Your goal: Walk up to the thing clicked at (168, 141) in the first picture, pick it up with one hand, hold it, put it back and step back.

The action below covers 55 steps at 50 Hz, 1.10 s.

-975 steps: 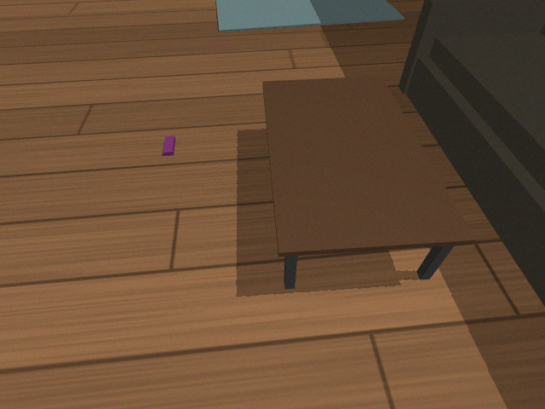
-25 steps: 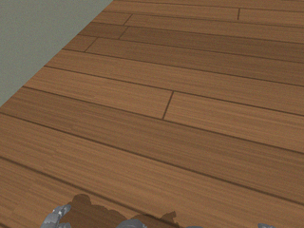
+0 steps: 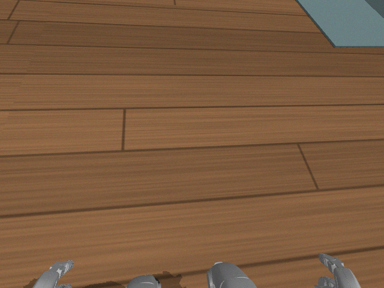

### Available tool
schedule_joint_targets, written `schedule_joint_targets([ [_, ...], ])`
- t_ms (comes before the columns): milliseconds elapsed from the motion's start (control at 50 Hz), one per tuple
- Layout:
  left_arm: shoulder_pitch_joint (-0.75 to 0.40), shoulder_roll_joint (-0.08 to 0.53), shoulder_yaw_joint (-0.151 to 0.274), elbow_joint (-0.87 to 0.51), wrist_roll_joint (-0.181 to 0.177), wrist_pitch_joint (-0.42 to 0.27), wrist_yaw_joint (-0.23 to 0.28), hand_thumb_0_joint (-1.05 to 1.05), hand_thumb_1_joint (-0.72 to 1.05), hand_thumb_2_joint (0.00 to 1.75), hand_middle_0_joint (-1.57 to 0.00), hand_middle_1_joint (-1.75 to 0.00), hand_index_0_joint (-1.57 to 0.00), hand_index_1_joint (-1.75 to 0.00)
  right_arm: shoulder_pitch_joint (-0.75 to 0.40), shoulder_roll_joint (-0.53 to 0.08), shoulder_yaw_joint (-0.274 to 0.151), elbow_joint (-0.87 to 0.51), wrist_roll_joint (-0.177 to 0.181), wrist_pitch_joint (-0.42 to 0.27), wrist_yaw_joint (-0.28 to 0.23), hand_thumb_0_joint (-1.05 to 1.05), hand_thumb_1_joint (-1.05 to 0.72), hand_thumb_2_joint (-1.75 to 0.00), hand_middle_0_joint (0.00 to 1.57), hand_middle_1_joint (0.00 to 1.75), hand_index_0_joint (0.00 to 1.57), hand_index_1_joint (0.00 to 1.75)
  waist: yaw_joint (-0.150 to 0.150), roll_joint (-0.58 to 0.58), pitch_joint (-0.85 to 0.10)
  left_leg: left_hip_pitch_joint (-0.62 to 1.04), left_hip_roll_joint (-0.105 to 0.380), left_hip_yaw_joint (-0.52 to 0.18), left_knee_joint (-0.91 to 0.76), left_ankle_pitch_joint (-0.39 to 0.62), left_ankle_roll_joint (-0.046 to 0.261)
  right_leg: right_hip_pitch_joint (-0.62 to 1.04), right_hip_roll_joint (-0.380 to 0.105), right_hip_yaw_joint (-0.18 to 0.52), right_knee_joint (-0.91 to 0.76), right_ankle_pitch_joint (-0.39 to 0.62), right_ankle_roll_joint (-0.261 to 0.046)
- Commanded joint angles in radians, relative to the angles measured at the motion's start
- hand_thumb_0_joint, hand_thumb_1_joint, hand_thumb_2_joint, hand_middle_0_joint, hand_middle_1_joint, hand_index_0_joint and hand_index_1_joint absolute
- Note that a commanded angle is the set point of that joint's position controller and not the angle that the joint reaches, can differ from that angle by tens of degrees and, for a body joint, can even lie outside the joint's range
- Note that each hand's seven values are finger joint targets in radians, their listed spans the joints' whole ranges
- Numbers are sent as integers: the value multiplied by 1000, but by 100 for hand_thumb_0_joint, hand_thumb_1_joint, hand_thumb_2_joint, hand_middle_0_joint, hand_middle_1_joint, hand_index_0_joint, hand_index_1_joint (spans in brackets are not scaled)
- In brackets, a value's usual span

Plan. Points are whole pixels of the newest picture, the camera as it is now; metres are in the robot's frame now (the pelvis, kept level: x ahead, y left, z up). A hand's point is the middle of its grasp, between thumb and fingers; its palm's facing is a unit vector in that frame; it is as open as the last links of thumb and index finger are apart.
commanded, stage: walk up
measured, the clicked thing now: out of the picture +0.55 -1.46 -0.76
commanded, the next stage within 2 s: none
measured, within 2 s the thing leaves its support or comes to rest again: neither
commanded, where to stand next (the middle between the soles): +0.03 -0.07 m, yaw -81 degrees
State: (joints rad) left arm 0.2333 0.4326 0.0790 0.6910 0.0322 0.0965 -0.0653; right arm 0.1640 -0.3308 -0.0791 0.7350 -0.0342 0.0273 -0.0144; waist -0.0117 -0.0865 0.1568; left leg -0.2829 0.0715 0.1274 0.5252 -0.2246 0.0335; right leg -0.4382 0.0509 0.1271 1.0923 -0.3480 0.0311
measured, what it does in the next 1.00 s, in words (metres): steps on the spot, turning right: right foot, then left foot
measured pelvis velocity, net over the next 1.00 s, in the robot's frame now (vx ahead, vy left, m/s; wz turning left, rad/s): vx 0.01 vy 0.01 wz -0.89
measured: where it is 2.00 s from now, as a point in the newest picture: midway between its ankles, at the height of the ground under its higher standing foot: outside the picture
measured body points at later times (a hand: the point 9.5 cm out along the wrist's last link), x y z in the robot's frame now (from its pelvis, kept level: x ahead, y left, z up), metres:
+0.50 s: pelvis +0.00 -0.02 -0.01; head +0.03 -0.06 +0.44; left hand +0.22 +0.23 -0.09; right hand -0.02 -0.36 -0.12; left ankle +0.08 +0.08 -0.69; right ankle -0.03 -0.14 -0.74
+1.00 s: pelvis +0.01 +0.01 +0.00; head +0.06 -0.01 +0.44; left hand +0.33 +0.12 -0.12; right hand -0.21 -0.25 -0.08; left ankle +0.11 +0.05 -0.74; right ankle -0.11 -0.11 -0.70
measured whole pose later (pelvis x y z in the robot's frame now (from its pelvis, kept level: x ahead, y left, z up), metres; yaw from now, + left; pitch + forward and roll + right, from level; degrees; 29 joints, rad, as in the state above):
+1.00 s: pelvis +0.01 +0.01 +0.00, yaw -51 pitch -1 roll -2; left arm 0.26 0.44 0.05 0.74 0.01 0.06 -0.05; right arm 0.31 -0.42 -0.07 0.70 -0.04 -0.01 0.03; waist -0.06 -0.02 0.11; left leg -0.28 0.13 0.25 0.57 -0.26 0.04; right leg -0.41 -0.03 0.04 0.86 -0.37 0.02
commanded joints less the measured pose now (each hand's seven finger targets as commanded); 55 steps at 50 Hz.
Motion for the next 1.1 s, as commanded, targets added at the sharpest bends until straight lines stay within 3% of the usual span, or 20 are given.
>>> schedule_joint_targets([
  [0, 30, 124, 41, -105, -16, -33, 3, 0, 90, 90, -20, -30, -20, -30, 1, -273, -83, -120, 0, -28, 10, 0, -90, -90, 20, 30, 20, 30, -37, 343, -199, 286, 206, -128, -171, 155, 86, -124, -76, -104, -95, 13, 31],
  [100, 9, 148, 40, -98, -7, -49, 6, 0, 90, 90, -20, -30, -20, -30, 28, -320, -100, -137, -8, -31, 32, 0, -90, -90, 20, 30, 20, 30, -61, 304, -157, 184, 301, -72, -186, -41, 142, -55, -129, -150, -263, -25, 10],
  [200, 182, 156, 66, -43, 4, -74, 14, 0, 90, 90, -20, -30, -20, -30, -39, -320, -101, -159, 7, -21, 43, 0, -90, -90, 20, 30, 20, 30, 44, 164, -277, 51, 301, 49, 80, 33, 94, 253, -99, -206, -526, 0, -54],
  [220, 212, 187, 80, -29, 10, -82, 20, 0, 90, 90, -20, -30, -20, -30, -35, -287, -86, -156, 14, -15, 44, 0, -90, -90, 20, 30, 20, 30, 66, 56, -262, -43, 214, 88, 235, -22, 44, 335, -70, -131, -612, 11, -94],
  [240, 204, 245, 98, -44, 19, -86, 28, 0, 90, 90, -20, -30, -20, -30, -16, -238, -65, -160, 30, -13, 47, 0, -90, -90, 20, 30, 20, 30, 81, -171, -204, -227, 94, 124, 417, -269, -13, 368, -187, 146, -745, 1, -168],
  [260, 151, 296, 106, -93, 26, -87, 33, 0, 90, 90, -20, -30, -20, -30, -53, -197, -41, -181, 39, -14, 46, 0, -90, -90, 20, 30, 20, 30, 77, -281, -123, -472, -41, 58, 496, -462, -73, 379, -294, 434, -782, 43, -242],
  [280, 142, 307, 100, -107, 32, -83, 37, 0, 90, 90, -20, -30, -20, -30, -128, -239, -50, -194, 46, -22, 35, 0, -90, -90, 20, 30, 20, 30, 103, -250, -94, -412, -41, -93, 537, -476, -76, 266, -346, 548, -810, 198, -333],
  [360, 33, 206, 76, -135, -3, -79, 56, 0, 90, 90, -20, -30, -20, -30, 32, -256, -47, -74, 57, -28, 23, 0, -90, -90, 20, 30, 20, 30, 7, -173, -213, -345, -13, -124, 519, -258, -83, 383, -179, 204, -639, 540, -224],
  [520, 83, 224, 69, -165, 16, -85, 58, 0, 90, 90, -20, -30, -20, -30, -6, -256, -40, -95, 28, -38, 3, 0, -90, -90, 20, 30, 20, 30, 48, -40, -177, -199, -70, -149, 306, -222, -43, 239, -177, 371, -601, 473, -251],
  [580, -40, 216, 53, -187, 4, -82, 61, 0, 90, 90, -20, -30, -20, -30, 128, -250, -49, -51, 22, -57, -2, 0, -90, -90, 20, 30, 20, 30, -52, -23, -168, 116, -69, -169, 11, -27, -19, 16, -117, 331, -514, 426, -172],
  [600, -38, 164, 40, -190, -6, -81, 63, 0, 90, 90, -20, -30, -20, -30, 163, -293, -65, -47, 9, -63, -5, 0, -90, -90, 20, 30, 20, 30, -72, 110, -189, 211, 49, -313, -145, -5, 16, -65, -29, 238, -385, 236, -83],
  [620, 31, 103, 24, -172, -10, -77, 65, 0, 90, 90, -20, -30, -20, -30, 100, -386, -83, -67, 10, -61, -10, 0, -90, -90, 20, 30, 20, 30, -28, 375, -178, 234, 307, -584, -229, 69, 78, -167, 170, 50, -146, -184, -19],
  [660, 148, 219, 48, -108, 11, -66, 79, 0, 90, 90, -20, -30, -20, -30, -30, -395, -93, -107, 19, -59, -1, 0, -90, -90, 20, 30, 20, 30, 21, 291, -156, 56, 450, -644, -252, -25, 205, -103, 52, 21, 95, -229, -3],
  [680, 78, 242, 55, -105, 15, -61, 70, 0, 90, 90, -20, -30, -20, -30, 10, -359, -85, -98, 25, -63, -1, 0, -90, -90, 20, 30, 20, 30, 16, 196, -100, 8, 406, -584, -263, -50, 182, -121, -10, 39, 136, -141, -17],
  [760, 71, 195, 55, -72, -25, -54, 26, 0, 90, 90, -20, -30, -20, -30, 55, -303, -61, -78, 23, -74, -4, 0, -90, -90, 20, 30, 20, 30, 0, 265, -109, 87, 175, -235, -232, -73, -11, -144, -16, 16, 65, 56, -28],
  [900, -5, 146, 20, -75, -27, -71, 31, 0, 90, 90, -20, -30, -20, -30, 156, -344, -73, -108, -1, -65, 26, 0, -90, -90, 20, 30, 20, 30, -71, 332, -169, 210, 245, -123, -174, 104, 105, -114, -66, -117, -200, -30, 4],
  [960, 30, 157, 26, -48, -19, -83, 40, 0, 90, 90, -20, -30, -20, -30, 122, -351, -78, -129, -1, -51, 37, 0, -90, -90, 20, 30, 20, 30, -56, 299, -175, 105, 274, -76, -117, 81, 153, 18, -67, -177, -298, -47, -10],
  [1040, 122, 150, 45, 2, -10, -97, 53, 0, 90, 90, -20, -30, -20, -30, 97, -346, -77, -131, 20, -30, 40, 0, -90, -90, 20, 30, 20, 30, 6, 237, -211, 13, 284, -27, 69, 63, 122, 208, -36, -208, -557, 46, -55],
  [1060, 173, 174, 60, 25, -7, -106, 61, 0, 90, 90, -20, -30, -20, -30, 105, -306, -63, -132, 25, -24, 39, 0, -90, -90, 20, 30, 20, 30, 34, 148, -237, -52, 238, -3, 208, 17, 87, 305, -25, -151, -604, 27, -78],
  [1080, 183, 238, 82, 21, 1, -115, 71, 0, 90, 90, -20, -30, -20, -30, 130, -245, -42, -134, 33, -22, 39, 0, -90, -90, 20, 30, 20, 30, 50, -61, -215, -211, 141, 42, 423, -136, 36, 370, -142, 110, -734, -71, -132],
])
